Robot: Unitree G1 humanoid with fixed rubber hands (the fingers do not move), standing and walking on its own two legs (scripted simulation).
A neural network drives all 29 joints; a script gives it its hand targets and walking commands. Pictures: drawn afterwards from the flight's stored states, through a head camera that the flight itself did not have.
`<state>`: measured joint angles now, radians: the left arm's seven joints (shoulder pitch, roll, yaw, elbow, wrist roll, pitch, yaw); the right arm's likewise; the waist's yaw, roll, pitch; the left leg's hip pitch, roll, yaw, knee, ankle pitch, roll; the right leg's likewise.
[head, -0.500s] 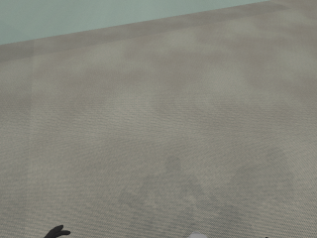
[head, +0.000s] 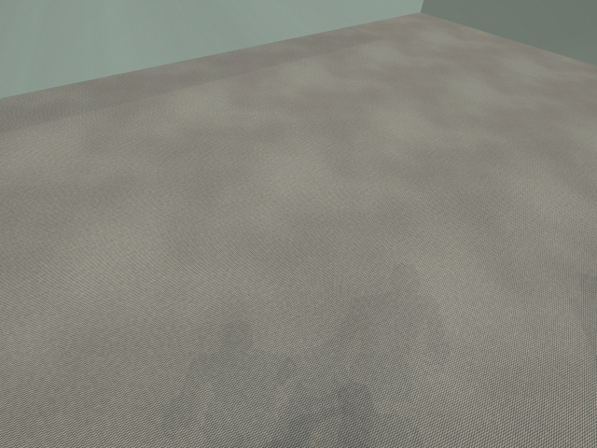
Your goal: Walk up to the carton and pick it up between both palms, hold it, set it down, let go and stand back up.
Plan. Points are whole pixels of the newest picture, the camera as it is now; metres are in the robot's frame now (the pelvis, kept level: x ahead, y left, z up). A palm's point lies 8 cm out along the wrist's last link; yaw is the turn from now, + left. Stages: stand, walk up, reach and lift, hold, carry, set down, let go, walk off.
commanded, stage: walk up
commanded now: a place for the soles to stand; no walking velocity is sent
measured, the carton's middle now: out of the picture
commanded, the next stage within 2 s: none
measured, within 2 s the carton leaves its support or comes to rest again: neither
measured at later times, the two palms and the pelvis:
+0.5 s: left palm (251, 338) +0.33 +0.08 -0.08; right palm out of the picture +0.04 -0.41 -0.15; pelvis +0.12 -0.13 -0.01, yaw -24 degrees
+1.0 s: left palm (363, 243) +0.59 -0.13 -0.10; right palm out of the picture +0.16 -0.51 -0.07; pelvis +0.32 -0.26 +0.01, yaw -51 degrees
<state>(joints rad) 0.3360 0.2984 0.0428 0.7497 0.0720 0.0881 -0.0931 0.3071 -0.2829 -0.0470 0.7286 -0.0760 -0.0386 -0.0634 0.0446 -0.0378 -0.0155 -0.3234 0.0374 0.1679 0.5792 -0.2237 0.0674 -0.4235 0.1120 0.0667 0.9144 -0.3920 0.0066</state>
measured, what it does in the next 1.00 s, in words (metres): walks ahead, turning right: right foot, then left foot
